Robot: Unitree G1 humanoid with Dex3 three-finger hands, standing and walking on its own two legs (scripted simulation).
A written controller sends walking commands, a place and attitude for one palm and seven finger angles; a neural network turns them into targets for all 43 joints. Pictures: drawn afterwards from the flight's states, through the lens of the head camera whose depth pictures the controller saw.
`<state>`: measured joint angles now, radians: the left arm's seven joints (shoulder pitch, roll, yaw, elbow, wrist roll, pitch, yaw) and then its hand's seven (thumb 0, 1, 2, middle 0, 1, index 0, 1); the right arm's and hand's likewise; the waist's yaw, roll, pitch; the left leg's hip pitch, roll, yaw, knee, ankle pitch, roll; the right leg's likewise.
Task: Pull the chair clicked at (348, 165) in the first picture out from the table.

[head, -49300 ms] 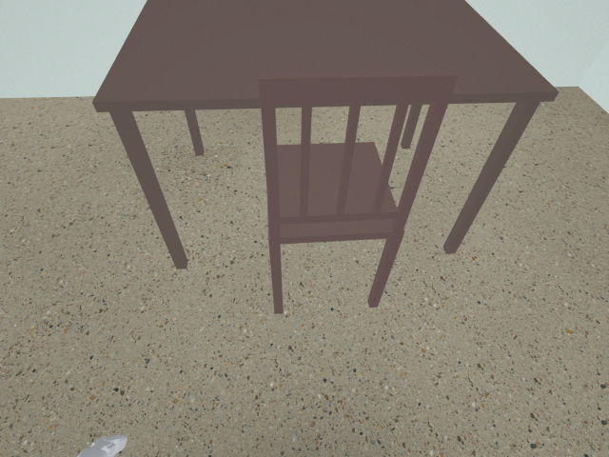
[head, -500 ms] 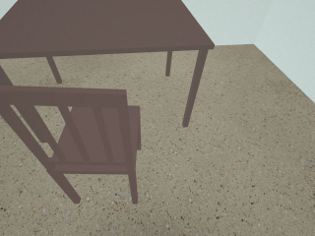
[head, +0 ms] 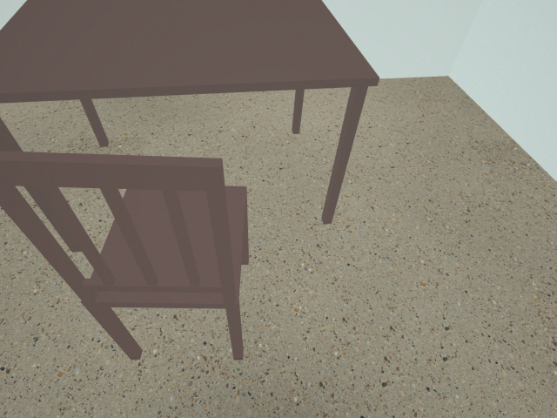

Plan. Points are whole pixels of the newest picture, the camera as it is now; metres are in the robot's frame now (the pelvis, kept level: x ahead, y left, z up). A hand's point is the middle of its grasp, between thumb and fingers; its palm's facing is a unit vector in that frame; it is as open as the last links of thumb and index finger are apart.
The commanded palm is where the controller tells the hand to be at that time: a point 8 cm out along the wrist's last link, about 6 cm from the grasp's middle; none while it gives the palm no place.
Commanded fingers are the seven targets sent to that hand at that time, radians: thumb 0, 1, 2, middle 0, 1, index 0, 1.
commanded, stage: look again from close up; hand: left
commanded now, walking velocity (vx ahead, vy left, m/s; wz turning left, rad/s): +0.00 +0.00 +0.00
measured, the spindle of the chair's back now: (134, 242) +0.43 +0.31 -0.08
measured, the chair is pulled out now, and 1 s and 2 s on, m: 0.30 0.30 0.30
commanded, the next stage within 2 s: raise the hand toward the chair's back in 0.42 s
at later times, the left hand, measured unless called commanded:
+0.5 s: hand out of the picture -0.02 +0.14 -0.18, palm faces +0.03 -0.99 -0.13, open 7.4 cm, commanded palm none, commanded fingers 0.00 0.90 0.90 -0.20 -0.30 -0.20 -0.30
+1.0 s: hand (196, 409) +0.15 +0.13 -0.09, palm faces +0.10 -0.99 -0.01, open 9.7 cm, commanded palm +0.13 +0.20 -0.06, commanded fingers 0.00 0.32 0.65 -0.14 -0.21 -0.14 -0.21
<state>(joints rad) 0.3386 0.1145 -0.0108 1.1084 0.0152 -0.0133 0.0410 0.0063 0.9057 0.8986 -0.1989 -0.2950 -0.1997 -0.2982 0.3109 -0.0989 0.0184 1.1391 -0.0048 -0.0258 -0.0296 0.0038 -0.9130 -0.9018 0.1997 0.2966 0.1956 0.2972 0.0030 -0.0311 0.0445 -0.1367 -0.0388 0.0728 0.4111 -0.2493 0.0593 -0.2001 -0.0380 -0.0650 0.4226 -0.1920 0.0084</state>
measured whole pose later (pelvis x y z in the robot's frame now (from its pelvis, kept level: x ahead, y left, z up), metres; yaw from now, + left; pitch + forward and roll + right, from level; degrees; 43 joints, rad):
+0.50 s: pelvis +0.00 +0.00 +0.00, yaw +0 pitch -2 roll +0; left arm 0.34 0.11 -0.01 1.11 0.02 -0.02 0.04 0.01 0.91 0.90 -0.20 -0.30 -0.20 -0.30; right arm 0.32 -0.10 0.02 1.14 -0.01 -0.03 -0.03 0.00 -0.91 -0.90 0.20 0.30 0.20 0.30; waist 0.00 -0.03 0.04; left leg -0.13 -0.03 0.08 0.41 -0.26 0.05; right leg -0.20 -0.03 -0.06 0.43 -0.20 0.00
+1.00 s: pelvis -0.01 -0.04 -0.09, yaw +1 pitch +13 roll +0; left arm 0.53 0.14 0.06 0.10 -0.12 -0.52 -0.13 0.01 0.54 0.74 -0.17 -0.24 -0.17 -0.24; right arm 0.11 -0.25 -0.08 0.45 0.00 -0.19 0.03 0.01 -0.91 -0.90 0.20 0.30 0.19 0.30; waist 0.02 -0.09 -0.12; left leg -0.80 0.02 0.04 1.13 -0.55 0.01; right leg -0.86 -0.03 -0.10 1.12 -0.49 -0.06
